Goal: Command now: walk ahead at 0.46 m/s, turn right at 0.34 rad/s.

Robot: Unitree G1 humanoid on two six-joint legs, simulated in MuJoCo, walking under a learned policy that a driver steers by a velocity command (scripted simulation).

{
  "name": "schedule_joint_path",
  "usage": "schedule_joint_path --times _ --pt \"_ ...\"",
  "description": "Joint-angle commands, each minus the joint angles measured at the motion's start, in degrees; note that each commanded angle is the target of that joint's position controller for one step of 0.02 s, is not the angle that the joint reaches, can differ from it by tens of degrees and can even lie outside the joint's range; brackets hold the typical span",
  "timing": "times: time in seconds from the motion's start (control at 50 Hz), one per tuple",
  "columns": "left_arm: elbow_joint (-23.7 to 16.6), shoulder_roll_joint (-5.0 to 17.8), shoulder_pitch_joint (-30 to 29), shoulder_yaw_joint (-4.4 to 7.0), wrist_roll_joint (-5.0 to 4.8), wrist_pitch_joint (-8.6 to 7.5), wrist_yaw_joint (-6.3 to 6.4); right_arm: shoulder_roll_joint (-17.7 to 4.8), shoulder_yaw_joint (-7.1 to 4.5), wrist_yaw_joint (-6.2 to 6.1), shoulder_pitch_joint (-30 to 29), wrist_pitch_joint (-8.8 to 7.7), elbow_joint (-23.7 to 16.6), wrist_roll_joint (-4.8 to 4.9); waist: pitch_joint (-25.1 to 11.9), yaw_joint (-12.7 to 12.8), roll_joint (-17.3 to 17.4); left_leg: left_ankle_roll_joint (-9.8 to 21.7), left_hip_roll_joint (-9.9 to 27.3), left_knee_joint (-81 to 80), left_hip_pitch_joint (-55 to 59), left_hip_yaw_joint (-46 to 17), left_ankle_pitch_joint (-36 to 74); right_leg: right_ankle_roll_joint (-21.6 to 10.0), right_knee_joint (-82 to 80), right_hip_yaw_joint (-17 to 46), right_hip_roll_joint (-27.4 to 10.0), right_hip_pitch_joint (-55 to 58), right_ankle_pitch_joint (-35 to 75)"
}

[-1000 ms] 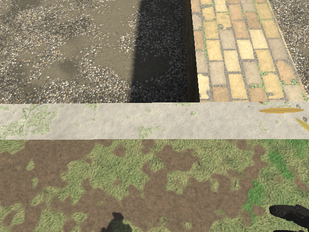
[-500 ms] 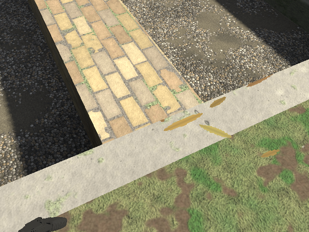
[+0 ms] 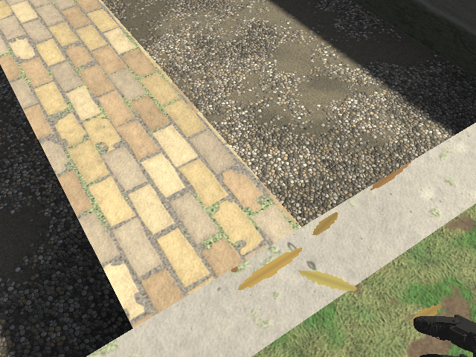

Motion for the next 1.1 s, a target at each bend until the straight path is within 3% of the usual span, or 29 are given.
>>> schedule_joint_path --times 0.02,0.06,0.08,0.1,0.12,0.14,0.16,0.18,0.22,0.3,0.36,0.42,0.44,0.46,0.48,0.5,0.52,0.6,0.74,0.78,0.8,0.82,0.84,0.86,0.9,0.92,0.94,1.0,1.1 --pt "-1.61 8.52 1.29 2.41 0.20 0.08 0.47 -6.44 -2.09 0.46 -3.06 -1.27 -4.67 -0.14 -0.58 -1.37 -8.83 2.54 -1.07 -2.33 6.20 1.18 -3.91 -6.66 -0.28 10.51 -15.45 -0.54 21.10" --pt "-2.28 6.78 -0.50 1.83 0.56 0.66 0.52 -8.04 -3.09 0.09 4.63 -1.89 -2.91 -1.57 -5.17 -5.48 -8.63 5.65 -1.65 -5.83 18.35 3.45 2.96 -3.21 10.66 7.99 -10.97 -0.27 35.25" --pt "-3.80 4.23 0.20 0.78 1.80 0.55 0.55 -11.33 -3.74 0.25 11.88 -2.35 -2.53 -2.86 -14.49 -7.51 -3.18 10.17 7.59 -0.62 35.31 -4.15 23.30 -0.34 24.85 5.66 -7.22 -8.38 25.30" --pt "-1.60 1.83 10.56 -0.21 0.77 0.29 0.39 -13.33 -4.56 0.57 17.68 -1.45 0.04 -2.45 -24.50 -6.21 13.22 21.97 21.03 -1.83 54.70 -25.10 27.64 4.67 46.24 0.61 1.19 -25.48 -13.65" --pt "-0.03 6.45 12.04 0.51 0.43 0.26 0.21 -10.11 -3.93 1.04 19.32 -0.76 0.21 0.02 -25.81 -7.04 10.31 22.18 22.24 -6.02 54.09 -33.67 15.59 5.54 53.60 4.30 -0.38 -30.11 -19.54" --pt "-1.01 9.02 4.87 1.33 -0.31 0.80 0.28 -7.67 -3.11 0.87 15.32 -0.30 -0.89 0.35 -17.21 -8.13 4.60 19.69 19.85 -7.35 46.87 -26.41 11.25 6.19 56.04 3.67 -2.43 -33.02 -15.94" --pt "-2.30 9.05 -0.74 1.24 0.17 1.42 0.64 -5.68 -2.16 0.70 11.00 0.17 -1.52 -0.28 -11.82 -7.45 0.26 17.79 17.03 -8.42 38.86 -19.74 12.39 6.62 53.88 1.39 -4.44 -32.38 -12.65" --pt "-3.31 8.26 -3.44 1.24 0.92 1.97 0.80 -4.16 -1.43 0.64 7.94 0.39 -1.46 -0.58 -7.96 -5.85 -0.55 17.02 15.03 -9.64 31.75 -15.36 14.86 6.77 49.63 0.37 -6.53 -30.60 -10.43" --pt "-2.47 5.15 -1.46 0.74 0.95 2.82 1.11 -3.12 -1.01 0.79 5.32 0.44 -0.49 -1.22 -6.42 -2.63 2.52 15.34 10.96 -12.10 23.16 -8.78 18.06 7.12 39.55 -2.02 -9.22 -22.06 -8.52" --pt "-1.48 1.66 -2.04 -0.62 1.32 3.31 1.46 -5.50 -1.60 -0.30 4.55 1.64 1.44 -0.53 -9.92 -2.51 4.46 15.88 9.66 -12.55 21.68 -3.40 23.04 8.19 22.41 -5.04 -9.25 -12.86 -1.79" --pt "-0.90 3.20 -4.13 -0.24 1.13 3.94 1.11 -5.99 -1.48 -0.66 4.50 3.06 2.33 -0.08 -9.68 -3.28 3.77 15.13 9.67 -13.79 20.46 -3.43 6.53 7.49 14.66 -6.02 -8.91 -8.05 5.42" --pt "-1.75 4.86 -7.91 0.23 2.03 4.01 0.83 -5.49 -1.03 -0.95 5.24 3.99 3.43 0.01 -4.51 -3.52 3.12 10.90 6.93 -14.06 16.37 -2.51 -18.18 4.89 5.10 -6.87 -8.63 -4.59 11.77" --pt "-3.13 6.59 -9.76 0.50 2.39 3.86 0.98 -5.11 -0.90 -1.22 7.01 4.17 4.03 -0.45 -3.38 -4.30 1.14 8.61 5.92 -12.80 16.05 -2.07 -22.80 3.48 3.82 -3.74 -11.17 -4.83 16.31" --pt "-3.80 8.14 -10.77 0.65 2.50 3.55 1.31 -3.70 -0.40 -1.11 10.06 3.97 4.43 -1.39 -3.24 -6.66 -4.24 6.34 2.37 -10.68 13.32 -0.45 -27.46 1.72 3.53 -0.25 -14.38 -2.80 21.16" --pt "-2.09 7.63 -10.80 0.86 2.10 3.38 1.16 -1.89 0.13 -1.06 11.33 4.04 4.68 -1.28 -3.27 -7.64 -10.60 4.50 -1.05 -9.59 15.46 3.88 -26.62 0.61 3.02 -0.48 -13.42 -6.24 11.16" --pt "-1.93 3.93 -10.76 0.11 2.22 2.92 0.80 -2.03 0.30 -1.09 9.82 4.26 5.05 -1.19 -2.57 -6.05 -9.90 3.61 -1.44 -7.87 17.44 4.65 -23.28 1.29 1.92 -1.40 -12.23 -8.12 6.48" --pt "-1.45 2.82 -10.76 -0.26 2.59 2.47 0.64 -2.20 0.25 -1.13 8.61 4.55 4.90 -0.82 -2.10 -5.66 -9.52 3.72 -1.44 -7.03 17.48 4.46 -20.53 2.29 1.83 -2.06 -11.83 -8.42 6.48" --pt "-0.74 7.02 -9.30 1.29 1.77 1.30 1.28 -6.11 -1.07 -1.49 7.14 5.47 3.26 0.30 -3.34 -4.47 -7.86 5.31 -1.42 -1.87 14.60 2.45 -10.70 1.88 5.83 -3.93 -12.35 -4.86 17.96" --pt "-1.00 7.68 -11.37 2.35 1.50 2.31 2.97 -4.68 -2.37 -1.39 9.60 7.74 1.21 0.41 -6.69 -5.30 -10.83 4.66 -2.41 9.16 12.12 4.49 -17.51 -4.47 6.73 -0.11 -22.70 -5.17 30.87" --pt "-1.47 7.20 -12.73 2.45 1.32 2.47 3.03 -6.09 -3.09 -1.20 10.25 8.32 0.73 0.75 -6.48 -5.36 -7.12 7.01 -1.24 4.64 15.59 1.95 -6.99 -1.11 10.46 -5.50 -19.20 -8.75 24.90" --pt "-1.78 6.27 -12.70 2.37 1.66 2.34 2.93 -8.80 -3.92 -1.54 10.64 8.48 0.24 0.59 -6.59 -4.77 -0.26 9.99 2.42 -0.20 18.32 -5.58 1.52 2.54 17.24 -10.94 -14.11 -12.49 18.71" --pt "-2.79 4.59 -15.96 1.70 1.92 2.02 2.98 -12.36 -4.86 -1.67 12.49 8.27 -0.07 0.06 -5.51 -6.97 7.08 16.21 8.72 -6.58 23.20 -18.42 8.39 6.84 25.49 -14.34 -6.55 -21.47 6.56" --pt "-4.24 3.36 -20.17 1.15 1.83 1.82 3.07 -12.79 -4.67 -1.72 17.15 7.59 0.61 -1.12 -7.17 -10.49 11.92 22.41 15.22 -11.29 30.01 -28.76 15.44 7.89 37.48 -8.93 -3.47 -30.32 -19.20" --pt "-3.45 3.76 -17.91 1.40 1.19 1.68 2.81 -12.28 -4.07 -1.91 16.23 6.64 0.11 -1.35 -9.47 -9.16 7.33 23.05 16.26 -10.52 31.92 -28.17 16.23 7.85 46.26 -3.59 -4.93 -32.04 -21.29" --pt "-1.28 5.35 -14.57 1.74 0.59 1.83 2.95 -11.73 -4.12 -2.79 9.05 6.54 -1.72 0.45 -7.41 -5.59 0.96 18.05 12.12 -8.84 29.05 -20.37 13.56 8.17 45.37 -3.02 -6.80 -32.05 -13.82" --pt "-0.70 6.25 -14.50 2.03 1.01 1.76 3.27 -10.94 -3.97 -3.26 7.43 6.83 -2.05 0.96 -7.09 -5.20 1.19 15.94 10.27 -9.27 27.99 -18.62 10.44 8.42 41.30 -3.34 -7.30 -30.45 -10.46" --pt "-0.81 5.10 -15.05 1.53 1.06 1.70 3.26 -10.93 -3.95 -3.53 7.59 7.46 -1.71 0.98 -6.61 -5.05 2.51 15.22 8.40 -9.42 26.48 -17.27 10.48 9.05 37.92 -4.49 -6.29 -28.06 -8.57" --pt "-0.66 2.78 -15.09 0.34 -0.09 1.06 2.30 -10.38 -4.43 -4.45 8.85 8.25 -1.79 1.67 -8.90 -5.33 4.61 14.36 6.46 -8.87 28.13 -16.33 8.85 9.21 26.06 -4.76 -4.40 -22.24 -4.65" --pt "0.26 4.43 -13.10 0.70 0.07 0.46 0.50 -10.11 -4.96 -3.95 7.04 8.94 -3.19 2.00 -7.52 -5.37 8.52 13.79 6.21 -10.24 24.31 -22.80 -1.45 7.27 10.72 -4.89 -3.34 -12.60 0.97"
Keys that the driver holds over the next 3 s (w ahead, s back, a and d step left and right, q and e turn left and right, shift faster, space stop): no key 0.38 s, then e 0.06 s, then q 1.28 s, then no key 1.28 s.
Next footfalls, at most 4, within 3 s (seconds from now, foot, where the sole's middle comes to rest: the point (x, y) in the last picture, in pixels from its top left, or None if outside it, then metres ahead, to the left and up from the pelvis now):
0.06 left None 0.23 0.13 -0.77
0.44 right None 0.22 -0.12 -0.77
1.16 right None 0.25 -0.11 -0.77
1.52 left None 0.17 0.07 -0.77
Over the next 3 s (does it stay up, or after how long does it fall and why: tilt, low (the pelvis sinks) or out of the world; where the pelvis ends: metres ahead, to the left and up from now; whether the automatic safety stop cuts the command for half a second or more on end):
stays up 0.22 -0.06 0.00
